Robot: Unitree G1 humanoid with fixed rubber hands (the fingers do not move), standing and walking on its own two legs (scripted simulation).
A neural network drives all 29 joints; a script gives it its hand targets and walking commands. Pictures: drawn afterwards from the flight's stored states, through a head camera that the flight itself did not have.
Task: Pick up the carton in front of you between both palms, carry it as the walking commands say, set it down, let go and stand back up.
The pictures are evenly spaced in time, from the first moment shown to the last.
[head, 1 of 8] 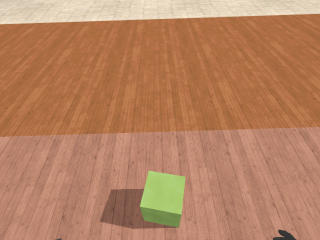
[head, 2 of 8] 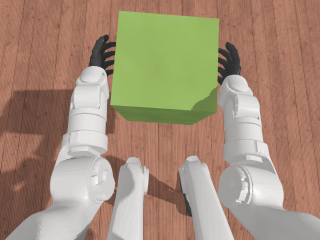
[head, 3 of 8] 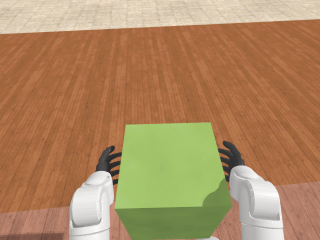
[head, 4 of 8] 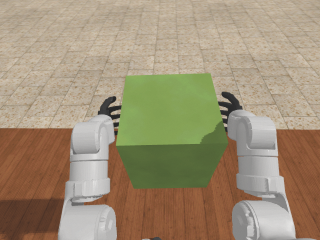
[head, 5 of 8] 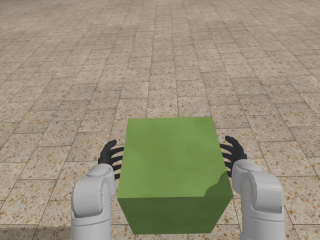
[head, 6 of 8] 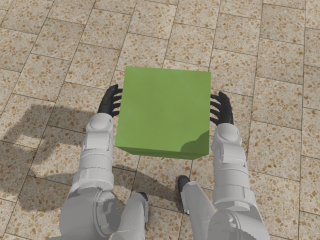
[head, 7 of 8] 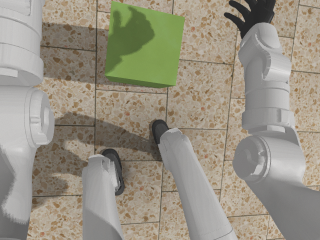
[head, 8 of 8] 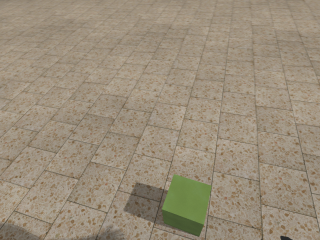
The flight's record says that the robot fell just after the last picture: no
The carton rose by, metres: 0.69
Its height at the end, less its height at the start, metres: -0.23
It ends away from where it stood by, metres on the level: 5.68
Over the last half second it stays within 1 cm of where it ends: yes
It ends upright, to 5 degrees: yes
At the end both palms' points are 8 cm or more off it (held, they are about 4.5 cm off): yes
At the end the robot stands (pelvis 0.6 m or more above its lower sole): yes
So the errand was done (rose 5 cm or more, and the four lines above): yes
